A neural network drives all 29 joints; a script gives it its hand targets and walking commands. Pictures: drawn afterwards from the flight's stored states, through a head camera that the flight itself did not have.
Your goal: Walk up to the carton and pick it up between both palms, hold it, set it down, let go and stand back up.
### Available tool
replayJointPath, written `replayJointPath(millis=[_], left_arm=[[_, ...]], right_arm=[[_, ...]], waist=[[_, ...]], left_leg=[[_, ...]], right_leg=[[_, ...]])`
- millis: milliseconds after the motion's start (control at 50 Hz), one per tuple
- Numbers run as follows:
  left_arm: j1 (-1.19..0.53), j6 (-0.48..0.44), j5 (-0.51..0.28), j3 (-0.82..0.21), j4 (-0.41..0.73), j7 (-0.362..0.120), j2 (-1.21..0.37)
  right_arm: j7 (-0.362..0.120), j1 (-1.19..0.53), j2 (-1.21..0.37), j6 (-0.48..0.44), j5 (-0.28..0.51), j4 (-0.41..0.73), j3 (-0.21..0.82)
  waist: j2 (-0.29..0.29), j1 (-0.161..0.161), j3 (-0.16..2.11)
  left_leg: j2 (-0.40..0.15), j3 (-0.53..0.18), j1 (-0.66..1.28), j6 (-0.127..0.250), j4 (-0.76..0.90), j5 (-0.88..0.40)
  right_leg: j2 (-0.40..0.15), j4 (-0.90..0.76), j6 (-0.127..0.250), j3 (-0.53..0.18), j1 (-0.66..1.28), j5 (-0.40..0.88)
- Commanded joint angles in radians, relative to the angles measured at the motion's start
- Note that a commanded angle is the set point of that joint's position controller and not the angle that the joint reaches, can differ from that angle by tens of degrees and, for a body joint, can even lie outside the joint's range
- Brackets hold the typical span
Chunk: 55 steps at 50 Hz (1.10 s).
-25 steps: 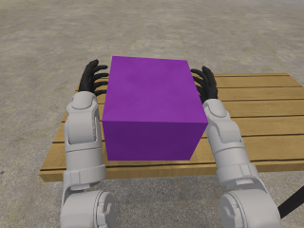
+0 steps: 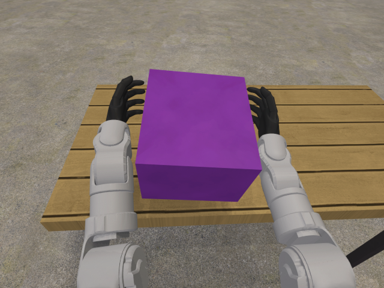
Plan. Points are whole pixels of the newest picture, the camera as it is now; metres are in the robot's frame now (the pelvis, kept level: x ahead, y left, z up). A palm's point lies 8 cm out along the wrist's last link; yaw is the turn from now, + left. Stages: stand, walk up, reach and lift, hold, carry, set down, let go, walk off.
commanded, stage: set down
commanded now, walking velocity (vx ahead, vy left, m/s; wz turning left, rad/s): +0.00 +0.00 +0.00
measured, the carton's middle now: (194, 136) +0.38 +0.00 +0.14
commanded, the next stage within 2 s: none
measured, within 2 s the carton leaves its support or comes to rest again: neither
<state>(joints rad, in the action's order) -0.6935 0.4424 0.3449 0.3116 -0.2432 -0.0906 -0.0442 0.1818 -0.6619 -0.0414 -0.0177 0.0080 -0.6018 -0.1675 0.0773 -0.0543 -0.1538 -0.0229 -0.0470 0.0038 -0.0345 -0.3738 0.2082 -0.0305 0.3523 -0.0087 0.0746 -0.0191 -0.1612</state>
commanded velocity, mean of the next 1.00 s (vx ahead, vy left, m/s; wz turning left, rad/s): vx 0.00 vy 0.00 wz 0.00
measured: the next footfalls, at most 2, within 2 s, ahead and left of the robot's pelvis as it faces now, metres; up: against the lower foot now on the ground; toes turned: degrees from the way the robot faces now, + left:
none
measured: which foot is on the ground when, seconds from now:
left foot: down 0.00-1.00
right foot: down 0.00-1.00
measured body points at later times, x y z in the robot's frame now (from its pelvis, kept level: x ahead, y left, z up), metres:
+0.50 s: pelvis +0.00 +0.00 +0.00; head -0.01 +0.03 +0.45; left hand +0.41 +0.14 +0.15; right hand +0.39 -0.16 +0.14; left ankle +0.01 +0.14 -0.74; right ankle +0.03 -0.12 -0.74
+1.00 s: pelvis +0.02 +0.00 +0.00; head +0.02 +0.03 +0.45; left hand +0.43 +0.13 +0.13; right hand +0.41 -0.16 +0.13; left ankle +0.01 +0.14 -0.74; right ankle +0.03 -0.12 -0.74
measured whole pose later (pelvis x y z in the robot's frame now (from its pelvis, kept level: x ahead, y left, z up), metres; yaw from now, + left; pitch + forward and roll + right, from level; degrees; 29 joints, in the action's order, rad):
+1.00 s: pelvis +0.02 +0.00 +0.00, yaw +0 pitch -8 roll +0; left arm -0.68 0.25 0.34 0.32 -0.57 -0.05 -0.03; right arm 0.17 -0.65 -0.04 -0.07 -0.06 -0.77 -0.22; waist 0.08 -0.05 -0.12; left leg -0.02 -0.05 0.00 -0.03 -0.36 0.23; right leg -0.03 0.35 -0.01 0.07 -0.03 -0.19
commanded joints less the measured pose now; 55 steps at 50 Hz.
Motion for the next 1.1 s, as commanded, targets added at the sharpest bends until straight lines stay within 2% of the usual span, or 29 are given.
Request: replayJointPath(millis=[0, 40, 60, 80, 120, 180, 200, 260, 280, 300, 360, 400, 440, 460, 500, 520, 560, 620, 640, 680, 720, 800, 840, 900, 940, 960, 980, 1000, 1080], left_arm=[[-0.343, -0.038, -0.058, -0.353, 0.06, -0.111, -0.447], [-0.328, -0.046, -0.068, -0.363, 0.041, -0.111, -0.441], [-0.398, -0.059, -0.068, -0.364, 0.055, -0.106, -0.441], [-0.384, -0.065, -0.075, -0.374, 0.031, -0.109, -0.453], [-0.36, -0.06, -0.052, -0.342, -0.017, -0.108, -0.445], [-0.38, -0.079, -0.062, -0.353, -0.011, -0.109, -0.451], [-0.365, -0.078, -0.054, -0.322, -0.083, -0.117, -0.429], [-0.427, -0.097, -0.049, -0.314, -0.101, -0.114, -0.449], [-0.461, -0.108, -0.064, -0.335, -0.105, -0.107, -0.459], [-0.494, -0.13, -0.081, -0.358, -0.074, -0.102, -0.484], [-0.461, -0.134, -0.058, -0.314, -0.187, -0.1, -0.473], [-0.545, -0.158, -0.077, -0.329, -0.154, -0.096, -0.494], [-0.549, -0.178, -0.086, -0.343, -0.138, -0.079, -0.496], [-0.544, -0.184, -0.095, -0.366, -0.153, -0.082, -0.514], [-0.522, -0.187, -0.069, -0.305, -0.255, -0.094, -0.481], [-0.534, -0.192, -0.079, -0.308, -0.225, -0.096, -0.495], [-0.532, -0.21, -0.083, -0.323, -0.22, -0.088, -0.508], [-0.533, -0.22, -0.083, -0.31, -0.222, -0.098, -0.5], [-0.499, -0.218, -0.07, -0.285, -0.249, -0.099, -0.475], [-0.535, -0.229, -0.08, -0.286, -0.256, -0.111, -0.487], [-0.504, -0.22, -0.059, -0.242, -0.297, -0.117, -0.462], [-0.524, -0.246, -0.099, -0.319, -0.217, -0.107, -0.517], [-0.549, -0.263, -0.089, -0.3, -0.241, -0.102, -0.516], [-0.469, -0.244, -0.078, -0.288, -0.278, -0.114, -0.508], [-0.481, -0.246, -0.059, -0.254, -0.301, -0.12, -0.476], [-0.489, -0.25, -0.063, -0.252, -0.315, -0.117, -0.487], [-0.479, -0.257, -0.064, -0.265, -0.299, -0.114, -0.514], [-0.507, -0.268, -0.08, -0.281, -0.292, -0.115, -0.515], [-0.543, -0.292, -0.087, -0.313, -0.268, -0.099, -0.524]], right_arm=[[-0.107, -0.619, -0.411, -0.114, 0.037, 0.276, 0.445], [-0.1, -0.58, -0.405, -0.116, 0.016, 0.275, 0.432], [-0.103, -0.611, -0.421, -0.123, 0.011, 0.253, 0.419], [-0.105, -0.563, -0.407, -0.112, -0.003, 0.197, 0.389], [-0.111, -0.586, -0.411, -0.113, 0.0, 0.191, 0.386], [-0.112, -0.608, -0.418, -0.129, -0.024, 0.214, 0.379], [-0.117, -0.582, -0.395, -0.118, -0.047, 0.16, 0.35], [-0.126, -0.619, -0.426, -0.131, -0.064, 0.152, 0.323], [-0.131, -0.636, -0.4, -0.137, -0.074, 0.148, 0.291], [-0.134, -0.642, -0.429, -0.145, -0.078, 0.145, 0.301], [-0.146, -0.665, -0.425, -0.148, -0.091, 0.127, 0.275], [-0.149, -0.676, -0.454, -0.156, -0.096, 0.117, 0.273], [-0.154, -0.666, -0.457, -0.157, -0.092, 0.085, 0.278], [-0.149, -0.695, -0.451, -0.166, -0.091, 0.121, 0.283], [-0.151, -0.683, -0.436, -0.146, -0.121, 0.05, 0.217], [-0.149, -0.679, -0.474, -0.151, -0.111, 0.069, 0.253], [-0.148, -0.688, -0.477, -0.153, -0.096, 0.08, 0.268], [-0.144, -0.641, -0.485, -0.141, -0.112, 0.042, 0.238], [-0.147, -0.644, -0.493, -0.137, -0.104, 0.046, 0.257], [-0.141, -0.634, -0.499, -0.127, -0.12, 0.026, 0.239], [-0.141, -0.639, -0.494, -0.121, -0.121, 0.02, 0.229], [-0.134, -0.662, -0.523, -0.146, -0.099, 0.089, 0.291], [-0.134, -0.633, -0.524, -0.133, -0.12, 0.022, 0.257], [-0.13, -0.604, -0.509, -0.134, -0.114, 0.041, 0.254], [-0.131, -0.605, -0.498, -0.124, -0.122, 0.025, 0.242], [-0.134, -0.583, -0.51, -0.117, -0.138, -0.01, 0.227], [-0.137, -0.576, -0.511, -0.122, -0.14, -0.007, 0.222], [-0.13, -0.587, -0.52, -0.129, -0.142, 0.002, 0.22], [-0.136, -0.596, -0.536, -0.138, -0.138, 0.019, 0.233]], waist=[[-0.078, 0.035, 0.561], [-0.069, 0.015, 0.555], [-0.095, 0.018, 0.58], [-0.106, -0.004, 0.539], [-0.098, 0.017, 0.509], [-0.068, 0.018, 0.534], [-0.053, 0.007, 0.47], [-0.081, 0.021, 0.479], [-0.109, -0.001, 0.488], [-0.096, 0.007, 0.515], [-0.086, 0.022, 0.499], [-0.073, 0.012, 0.504], [-0.089, 0.019, 0.538], [-0.106, 0.0, 0.576], [-0.089, 0.005, 0.491], [-0.066, 0.024, 0.512], [-0.079, 0.022, 0.559], [-0.067, -0.008, 0.518], [-0.063, 0.02, 0.521], [-0.066, -0.003, 0.521], [-0.055, 0.008, 0.485], [-0.067, 0.001, 0.599], [-0.081, -0.009, 0.578], [-0.072, -0.012, 0.557], [-0.08, 0.009, 0.52], [-0.063, -0.009, 0.508], [-0.065, 0.001, 0.525], [-0.056, -0.025, 0.53], [-0.105, -0.01, 0.635]], left_leg=[[0.073, 0.157, 0.019, 0.007, 0.075, -0.347], [0.079, 0.155, 0.014, 0.005, 0.059, -0.376], [0.08, 0.16, 0.028, 0.002, 0.062, -0.358], [0.079, 0.157, 0.004, -0.007, 0.072, -0.327], [0.076, 0.155, -0.024, 0.007, 0.087, -0.289], [0.078, 0.162, -0.018, 0.009, 0.09, -0.266], [0.079, 0.162, -0.059, 0.02, 0.106, -0.207], [0.077, 0.164, -0.06, 0.018, 0.117, -0.167], [0.075, 0.159, -0.072, 0.01, 0.123, -0.138], [0.072, 0.153, -0.061, 0.008, 0.118, -0.167], [0.076, 0.165, -0.072, 0.014, 0.124, -0.128], [0.072, 0.162, -0.074, 0.015, 0.13, -0.117], [0.072, 0.163, -0.053, 0.01, 0.12, -0.147], [0.078, 0.166, -0.057, 0.0, 0.104, -0.186], [0.08, 0.169, -0.104, 0.013, 0.132, -0.094], [0.077, 0.172, -0.103, 0.02, 0.133, -0.125], [0.082, 0.171, -0.107, 0.005, 0.111, -0.177], [0.084, 0.171, -0.101, 0.007, 0.111, -0.193], [0.086, 0.173, -0.117, 0.014, 0.113, -0.184], [0.089, 0.17, -0.115, 0.015, 0.115, -0.183], [0.089, 0.174, -0.139, 0.022, 0.123, -0.15], [0.084, 0.16, -0.114, 0.002, 0.093, -0.281], [0.085, 0.165, -0.131, -0.003, 0.092, -0.252], [0.084, 0.165, -0.119, 0.0, 0.099, -0.262], [0.088, 0.176, -0.154, 0.006, 0.108, -0.224], [0.084, 0.169, -0.164, 0.006, 0.117, -0.221], [0.083, 0.163, -0.142, 0.003, 0.114, -0.236], [0.083, 0.157, -0.154, 0.005, 0.109, -0.235], [0.079, 0.161, -0.177, -0.01, 0.086, -0.277]], right_leg=[[0.059, -0.042, -0.037, 0.054, 0.354, 0.379], [0.056, -0.039, -0.034, 0.05, 0.355, 0.405], [0.052, -0.045, -0.034, 0.05, 0.343, 0.371], [0.05, -0.046, -0.027, 0.054, 0.325, 0.353], [0.054, -0.06, -0.03, 0.056, 0.321, 0.283], [0.051, -0.053, -0.034, 0.057, 0.31, 0.32], [0.047, -0.064, -0.036, 0.053, 0.301, 0.278], [0.049, -0.069, -0.03, 0.059, 0.266, 0.187], [0.049, -0.075, -0.022, 0.061, 0.246, 0.161], [0.051, -0.066, -0.022, 0.061, 0.25, 0.184], [0.048, -0.078, -0.02, 0.06, 0.226, 0.145], [0.049, -0.079, -0.026, 0.067, 0.221, 0.132], [0.048, -0.072, -0.021, 0.06, 0.224, 0.177], [0.05, -0.067, -0.02, 0.056, 0.248, 0.24], [0.046, -0.082, -0.03, 0.052, 0.216, 0.153], [0.045, -0.08, -0.034, 0.048, 0.241, 0.181], [0.045, -0.058, -0.033, 0.04, 0.273, 0.276], [0.046, -0.063, -0.038, 0.044, 0.268, 0.287], [0.041, -0.061, -0.043, 0.037, 0.278, 0.291], [0.04, -0.058, -0.047, 0.037, 0.277, 0.315], [0.03, -0.059, -0.059, 0.027, 0.283, 0.309], [0.046, -0.022, -0.052, 0.037, 0.322, 0.465], [0.04, -0.024, -0.049, 0.034, 0.303, 0.433], [0.035, -0.033, -0.06, 0.027, 0.302, 0.476], [0.03, -0.034, -0.056, 0.022, 0.306, 0.435], [0.036, -0.034, -0.059, 0.031, 0.305, 0.43], [0.036, -0.033, -0.054, 0.026, 0.282, 0.436], [0.035, -0.031, -0.06, 0.025, 0.304, 0.46], [0.034, -0.007, -0.049, 0.026, 0.292, 0.498]])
